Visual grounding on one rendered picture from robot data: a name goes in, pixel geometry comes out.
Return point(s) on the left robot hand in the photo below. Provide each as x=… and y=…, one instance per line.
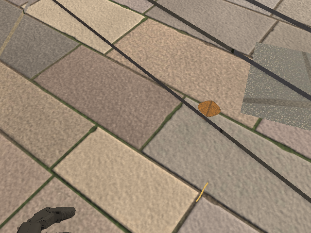
x=45, y=218

